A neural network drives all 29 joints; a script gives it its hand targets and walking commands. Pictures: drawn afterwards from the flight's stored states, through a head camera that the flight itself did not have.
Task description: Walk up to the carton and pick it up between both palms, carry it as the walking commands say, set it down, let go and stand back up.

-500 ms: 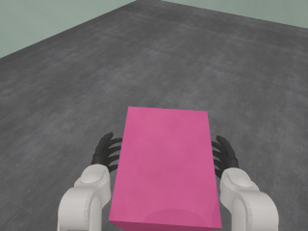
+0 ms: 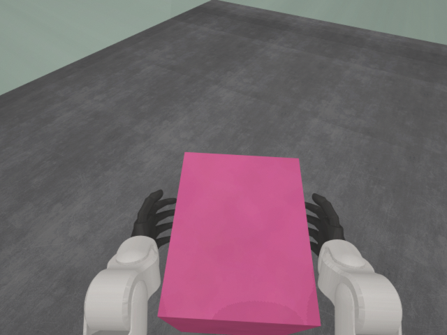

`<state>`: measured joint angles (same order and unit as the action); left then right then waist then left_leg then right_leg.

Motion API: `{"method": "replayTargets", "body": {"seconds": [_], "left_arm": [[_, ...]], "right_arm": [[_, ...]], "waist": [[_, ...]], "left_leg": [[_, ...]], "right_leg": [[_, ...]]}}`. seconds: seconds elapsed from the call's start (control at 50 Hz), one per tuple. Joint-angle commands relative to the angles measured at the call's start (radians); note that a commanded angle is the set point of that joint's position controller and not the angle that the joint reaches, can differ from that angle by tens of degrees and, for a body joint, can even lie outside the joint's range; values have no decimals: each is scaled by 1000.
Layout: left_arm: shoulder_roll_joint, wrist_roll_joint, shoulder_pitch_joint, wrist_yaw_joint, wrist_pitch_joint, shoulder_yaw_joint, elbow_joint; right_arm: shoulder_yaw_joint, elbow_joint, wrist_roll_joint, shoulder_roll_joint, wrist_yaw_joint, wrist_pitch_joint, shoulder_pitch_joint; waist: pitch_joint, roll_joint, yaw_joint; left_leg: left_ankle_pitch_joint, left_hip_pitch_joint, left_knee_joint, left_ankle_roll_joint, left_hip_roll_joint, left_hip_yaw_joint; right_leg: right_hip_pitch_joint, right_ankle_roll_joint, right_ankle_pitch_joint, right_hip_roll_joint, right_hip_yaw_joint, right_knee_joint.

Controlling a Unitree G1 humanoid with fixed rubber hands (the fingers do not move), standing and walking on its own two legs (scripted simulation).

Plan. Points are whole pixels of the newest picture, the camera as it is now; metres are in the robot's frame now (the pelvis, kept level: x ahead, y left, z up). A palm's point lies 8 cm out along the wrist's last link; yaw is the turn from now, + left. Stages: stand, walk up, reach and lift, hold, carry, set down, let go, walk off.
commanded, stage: carry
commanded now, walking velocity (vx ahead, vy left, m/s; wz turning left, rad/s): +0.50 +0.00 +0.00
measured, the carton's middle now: (234, 252) +0.27 +0.00 +0.03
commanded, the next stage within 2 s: none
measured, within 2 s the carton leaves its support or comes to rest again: neither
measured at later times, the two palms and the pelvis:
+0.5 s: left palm (175, 106) +0.60 +0.14 +0.10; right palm (290, 110) +0.59 -0.14 +0.10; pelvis +0.35 +0.01 +0.00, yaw -3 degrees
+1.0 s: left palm (201, 48) +0.94 +0.10 +0.10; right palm (284, 51) +0.94 -0.18 +0.09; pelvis +0.69 -0.04 +0.01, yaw +1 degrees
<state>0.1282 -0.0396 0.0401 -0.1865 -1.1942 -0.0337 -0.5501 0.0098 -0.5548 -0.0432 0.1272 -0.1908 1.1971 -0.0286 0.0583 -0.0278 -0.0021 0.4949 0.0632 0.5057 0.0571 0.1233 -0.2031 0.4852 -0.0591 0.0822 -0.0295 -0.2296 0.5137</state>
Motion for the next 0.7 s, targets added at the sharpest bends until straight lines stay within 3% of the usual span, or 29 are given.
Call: {"method": "replayTargets", "body": {"seconds": [0.0,0.02,0.04,0.06,0.08,0.1,0.12,0.22,0.3,0.38,0.42,0.44,0.46,0.48,0.5,0.52,0.54,0.56,0.6,0.68], "left_arm": [[777,237,255,128,-2,-468,3],[826,268,286,129,1,-486,-2],[868,276,325,134,11,-498,-18],[903,278,338,144,21,-507,-24],[944,294,368,151,32,-532,-41],[972,302,373,159,41,-548,-40],[969,301,361,164,46,-546,-31],[892,294,309,172,48,-540,-37],[835,280,279,167,33,-519,-38],[800,266,276,154,19,-503,-47],[781,256,275,146,14,-503,-59],[773,251,277,142,11,-507,-67],[761,244,285,138,7,-510,-76],[757,246,292,140,0,-523,-100],[778,259,309,146,0,-539,-110],[816,265,291,147,4,-538,-78],[859,278,294,152,13,-550,-61],[896,282,309,153,26,-557,-63],[928,270,319,152,50,-559,-68],[922,243,278,139,65,-556,-33]], "right_arm": [[546,-82,253,763,140,11,-324],[540,-57,267,804,137,5,-341],[548,-42,271,857,140,-1,-357],[558,-29,278,896,147,-13,-361],[556,-31,287,932,155,-30,-366],[560,-42,285,951,158,-46,-361],[557,-34,274,952,158,-53,-346],[552,-31,238,916,142,-61,-305],[556,-51,234,871,134,-44,-304],[564,-86,244,836,134,-23,-322],[561,-96,251,818,134,-14,-330],[557,-89,253,812,133,-12,-317],[548,-69,254,806,133,-10,-292],[532,-48,252,804,132,-13,-295],[530,-31,253,817,134,-21,-299],[529,-35,268,845,133,-27,-310],[536,-43,274,884,138,-38,-334],[551,-39,289,928,143,-47,-342],[567,-44,308,967,154,-64,-339],[567,-52,305,919,164,-73,-318]], "waist": [[324,398,-26],[306,317,-16],[298,225,-19],[278,111,-18],[273,61,-18],[267,74,-20],[252,105,-22],[165,139,-26],[108,155,-26],[57,185,-25],[92,182,-22],[149,141,-4],[244,90,20],[313,-91,40],[352,-267,40],[377,-195,31],[389,-89,27],[355,-6,22],[292,-29,16],[203,-91,18]], "left_leg": [[-91,-590,702,6,-155,33],[-37,-694,832,-18,-98,182],[-58,-697,864,-29,-52,217],[-122,-664,789,-33,-4,236],[-160,-657,691,-30,31,237],[-189,-627,615,-26,30,207],[-203,-623,551,-24,22,184],[-288,-680,284,-6,-10,88],[-429,-669,159,-14,-29,31],[-440,-603,31,-37,-49,-14],[-389,-500,-22,-52,-79,-62],[-382,-362,-87,-62,-112,-106],[-343,-111,-44,-87,-108,-83],[-387,130,-68,-201,113,282],[-469,258,-206,-326,256,646],[-664,243,-194,-343,295,624],[-746,206,-170,-325,295,549],[-682,134,-200,-273,279,479],[-556,55,-264,-214,240,362],[-476,-24,-326,-185,186,195]], "right_leg": [[-736,-152,280,-363,755,-290],[-698,-197,169,-397,753,-294],[-647,-190,35,-376,665,-266],[-581,-159,-18,-344,561,-268],[-560,-139,-4,-308,475,-270],[-533,-119,-15,-284,399,-285],[-523,-118,-24,-280,366,-307],[-548,-119,-146,-257,244,-366],[-581,-87,-252,-206,143,-364],[-602,-52,-372,-188,81,-328],[-616,-30,-510,-182,50,-216],[-591,-11,-555,-158,11,-69],[-444,7,-494,-130,2,122],[-121,57,-271,-53,3,416],[143,73,306,73,84,725],[223,55,362,14,220,876],[224,47,318,-40,274,887],[215,49,267,-78,287,809],[181,57,227,-109,261,606],[151,60,112,-93,168,367]]}}
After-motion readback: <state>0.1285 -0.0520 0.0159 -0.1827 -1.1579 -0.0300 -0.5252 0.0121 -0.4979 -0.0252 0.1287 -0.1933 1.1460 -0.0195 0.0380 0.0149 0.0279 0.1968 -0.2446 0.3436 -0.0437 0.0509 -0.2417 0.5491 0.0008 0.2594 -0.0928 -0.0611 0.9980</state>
